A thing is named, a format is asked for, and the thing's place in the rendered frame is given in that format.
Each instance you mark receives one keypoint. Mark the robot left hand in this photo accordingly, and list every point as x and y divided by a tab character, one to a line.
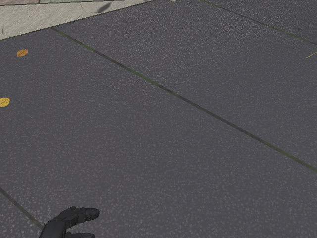
56	228

